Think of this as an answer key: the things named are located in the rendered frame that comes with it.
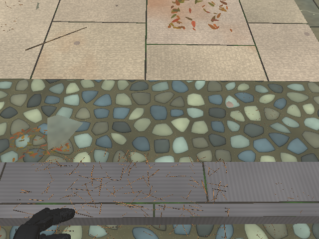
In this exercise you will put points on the robot left hand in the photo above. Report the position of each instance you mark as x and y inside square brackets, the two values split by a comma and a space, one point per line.
[43, 220]

